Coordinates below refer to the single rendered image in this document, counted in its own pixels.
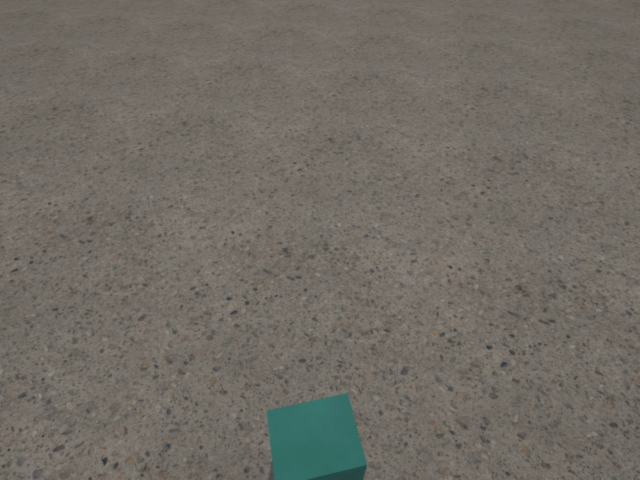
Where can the carton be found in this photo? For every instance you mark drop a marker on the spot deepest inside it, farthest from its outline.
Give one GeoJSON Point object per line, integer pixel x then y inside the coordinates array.
{"type": "Point", "coordinates": [316, 440]}

